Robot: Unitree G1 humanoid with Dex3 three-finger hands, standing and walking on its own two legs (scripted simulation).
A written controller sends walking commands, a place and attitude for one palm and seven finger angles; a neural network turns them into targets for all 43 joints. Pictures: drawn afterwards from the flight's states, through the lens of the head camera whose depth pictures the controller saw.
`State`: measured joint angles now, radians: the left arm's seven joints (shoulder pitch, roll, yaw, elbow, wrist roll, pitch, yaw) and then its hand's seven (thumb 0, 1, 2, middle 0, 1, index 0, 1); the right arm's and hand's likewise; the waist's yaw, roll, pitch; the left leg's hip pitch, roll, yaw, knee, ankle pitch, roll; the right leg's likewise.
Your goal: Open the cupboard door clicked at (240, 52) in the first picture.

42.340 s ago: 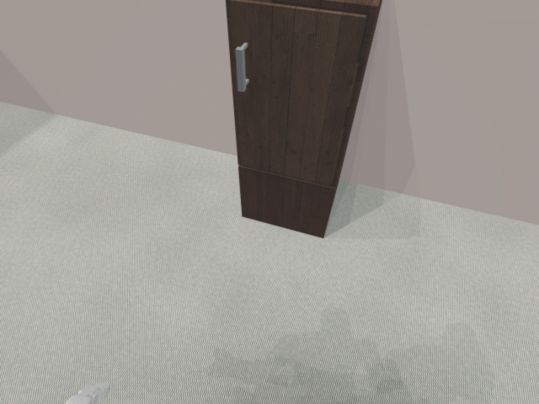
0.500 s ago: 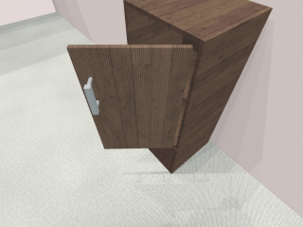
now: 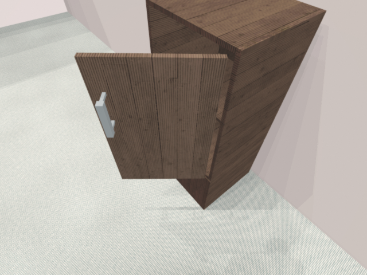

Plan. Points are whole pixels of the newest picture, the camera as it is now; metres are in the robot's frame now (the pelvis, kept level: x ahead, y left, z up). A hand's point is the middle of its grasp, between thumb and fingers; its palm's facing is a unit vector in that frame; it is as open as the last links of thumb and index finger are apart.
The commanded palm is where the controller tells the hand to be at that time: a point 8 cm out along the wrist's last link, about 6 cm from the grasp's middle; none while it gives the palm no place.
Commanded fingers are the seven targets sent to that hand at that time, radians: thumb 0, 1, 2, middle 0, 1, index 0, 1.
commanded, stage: look again from close up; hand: left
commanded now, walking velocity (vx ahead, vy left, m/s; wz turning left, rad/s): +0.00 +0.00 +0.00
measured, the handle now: (107, 115) +0.52 +0.25 +0.02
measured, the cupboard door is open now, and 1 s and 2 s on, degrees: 52 52 52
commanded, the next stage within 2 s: raise the hand with hooked fingers in 0.50 s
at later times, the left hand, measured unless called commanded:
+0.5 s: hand out of the picture +0.01 +0.17 -0.18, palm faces +0.02 -0.98 -0.20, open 7.4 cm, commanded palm none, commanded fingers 0.00 0.90 0.90 -0.20 -0.30 -0.20 -0.30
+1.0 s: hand (102, 273) +0.14 +0.18 -0.06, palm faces +0.05 -1.00 +0.03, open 8.4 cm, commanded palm +0.12 +0.25 -0.04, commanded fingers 0.00 0.41 0.69 -0.23 -0.62 -0.23 -0.62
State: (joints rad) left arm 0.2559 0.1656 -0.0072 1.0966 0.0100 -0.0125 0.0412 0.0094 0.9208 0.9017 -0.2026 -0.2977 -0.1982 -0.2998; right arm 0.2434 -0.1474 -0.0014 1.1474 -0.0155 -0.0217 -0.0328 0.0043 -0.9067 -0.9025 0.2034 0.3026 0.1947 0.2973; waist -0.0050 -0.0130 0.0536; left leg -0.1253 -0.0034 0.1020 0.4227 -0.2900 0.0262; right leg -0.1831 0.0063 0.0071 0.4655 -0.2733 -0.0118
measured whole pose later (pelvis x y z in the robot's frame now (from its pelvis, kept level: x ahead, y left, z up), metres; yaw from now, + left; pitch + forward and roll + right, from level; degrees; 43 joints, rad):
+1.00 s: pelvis -0.05 -0.02 -0.07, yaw +4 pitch +11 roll +1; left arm 0.32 0.20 0.16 0.28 -0.26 -0.51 -0.35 0.01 0.64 0.79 -0.22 -0.47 -0.22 -0.47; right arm 0.15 -0.28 -0.05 0.51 0.01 -0.25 -0.01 0.01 -0.90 -0.90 0.20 0.30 0.20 0.30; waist 0.01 -0.06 -0.11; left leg -0.74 0.00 0.04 1.01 -0.47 0.01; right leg -0.76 -0.02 -0.06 1.03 -0.46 -0.04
